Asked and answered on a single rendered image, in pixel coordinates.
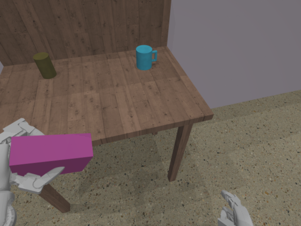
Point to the right robot hand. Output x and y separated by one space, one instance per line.
238 217

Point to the robot left forearm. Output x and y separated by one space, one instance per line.
8 214

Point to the table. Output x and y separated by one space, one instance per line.
98 88

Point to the sponge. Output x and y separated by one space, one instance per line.
40 154

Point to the left robot hand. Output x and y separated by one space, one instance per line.
30 182

